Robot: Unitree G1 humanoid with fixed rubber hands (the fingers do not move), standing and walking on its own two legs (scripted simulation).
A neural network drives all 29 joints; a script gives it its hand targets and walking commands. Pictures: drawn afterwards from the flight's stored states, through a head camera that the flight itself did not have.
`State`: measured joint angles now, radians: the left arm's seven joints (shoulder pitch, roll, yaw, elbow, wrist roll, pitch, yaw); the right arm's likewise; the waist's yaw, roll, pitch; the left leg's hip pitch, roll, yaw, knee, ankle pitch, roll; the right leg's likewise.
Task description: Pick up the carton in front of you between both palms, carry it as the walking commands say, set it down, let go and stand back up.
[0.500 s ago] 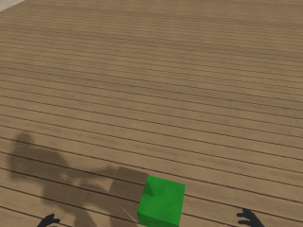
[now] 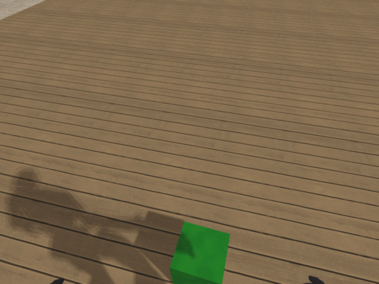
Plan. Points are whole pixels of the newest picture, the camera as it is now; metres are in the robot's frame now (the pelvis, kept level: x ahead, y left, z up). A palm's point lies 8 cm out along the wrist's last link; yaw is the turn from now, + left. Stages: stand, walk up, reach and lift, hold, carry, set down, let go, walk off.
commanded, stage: stand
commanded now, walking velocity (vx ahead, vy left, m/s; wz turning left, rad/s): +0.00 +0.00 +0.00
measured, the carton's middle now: (200, 259) +0.38 -0.05 -0.65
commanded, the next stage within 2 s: none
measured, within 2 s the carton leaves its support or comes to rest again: neither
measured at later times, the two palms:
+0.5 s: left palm out of the picture +0.07 +0.31 -0.09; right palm out of the picture +0.08 -0.30 -0.11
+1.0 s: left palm out of the picture +0.07 +0.32 -0.09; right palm out of the picture +0.07 -0.30 -0.11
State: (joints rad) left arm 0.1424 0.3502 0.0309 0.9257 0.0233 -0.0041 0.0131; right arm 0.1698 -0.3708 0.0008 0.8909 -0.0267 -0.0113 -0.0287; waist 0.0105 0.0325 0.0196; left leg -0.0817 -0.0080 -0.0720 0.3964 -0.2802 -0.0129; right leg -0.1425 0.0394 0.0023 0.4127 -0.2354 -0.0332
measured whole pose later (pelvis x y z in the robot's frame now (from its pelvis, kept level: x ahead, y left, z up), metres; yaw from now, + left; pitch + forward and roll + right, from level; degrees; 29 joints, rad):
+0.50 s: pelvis -0.01 +0.00 +0.00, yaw +0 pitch -3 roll +0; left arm 0.12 0.37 0.01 1.02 0.02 -0.01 0.01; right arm 0.16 -0.39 0.01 0.98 -0.02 -0.02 -0.02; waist 0.01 0.02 0.03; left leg -0.07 -0.01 -0.07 0.35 -0.23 -0.01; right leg -0.13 0.03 0.00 0.37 -0.19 -0.03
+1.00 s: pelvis -0.02 +0.00 +0.00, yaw +0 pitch -2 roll +0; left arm 0.10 0.38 0.01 1.06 0.01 -0.01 0.01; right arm 0.14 -0.40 0.01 1.02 -0.01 -0.02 -0.02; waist 0.01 0.02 0.03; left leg -0.07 -0.01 -0.07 0.33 -0.22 -0.01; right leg -0.13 0.03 0.01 0.34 -0.17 -0.03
